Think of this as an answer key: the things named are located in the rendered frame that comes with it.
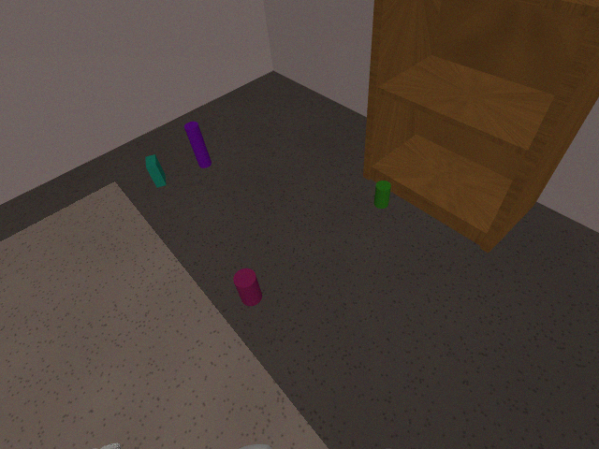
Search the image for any bookshelf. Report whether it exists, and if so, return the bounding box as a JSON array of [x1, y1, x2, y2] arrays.
[[363, 0, 599, 253]]

